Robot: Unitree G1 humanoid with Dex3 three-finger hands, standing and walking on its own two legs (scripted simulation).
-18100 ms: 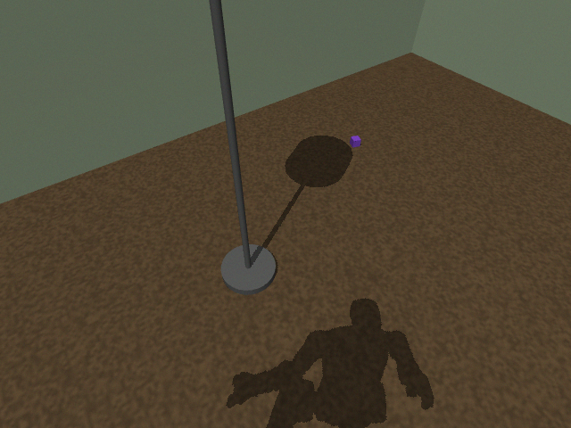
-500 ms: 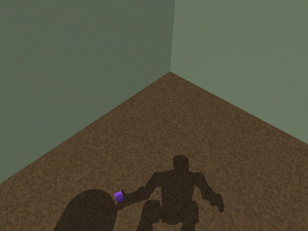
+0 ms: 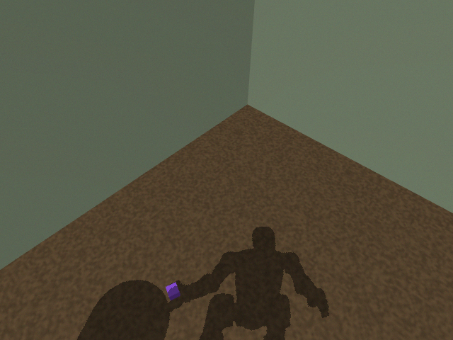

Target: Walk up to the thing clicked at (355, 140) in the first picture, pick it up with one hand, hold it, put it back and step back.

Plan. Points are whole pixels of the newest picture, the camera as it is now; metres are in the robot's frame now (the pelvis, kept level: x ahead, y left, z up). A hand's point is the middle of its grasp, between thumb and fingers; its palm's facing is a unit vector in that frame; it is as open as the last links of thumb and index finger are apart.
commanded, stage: stand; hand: left
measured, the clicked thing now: (173, 291) +0.45 +0.24 -0.76
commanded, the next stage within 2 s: none
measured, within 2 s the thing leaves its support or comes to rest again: neither
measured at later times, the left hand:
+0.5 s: hand out of the picture +0.08 +0.25 -0.16, palm faces -0.03 -0.94 -0.34, open 7.4 cm
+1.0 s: hand out of the picture +0.10 +0.24 -0.15, palm faces -0.04 -0.94 -0.34, open 7.4 cm
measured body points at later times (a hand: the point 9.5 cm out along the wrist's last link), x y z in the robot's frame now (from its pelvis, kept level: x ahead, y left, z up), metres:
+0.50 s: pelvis +0.01 -0.01 +0.00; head +0.02 -0.01 +0.45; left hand +0.09 +0.29 -0.13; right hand +0.09 -0.31 -0.13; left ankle +0.02 +0.13 -0.75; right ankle +0.01 -0.14 -0.75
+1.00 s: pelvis +0.02 -0.01 +0.00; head +0.03 -0.01 +0.45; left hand +0.10 +0.29 -0.13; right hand +0.09 -0.31 -0.13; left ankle +0.02 +0.13 -0.75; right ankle +0.01 -0.14 -0.75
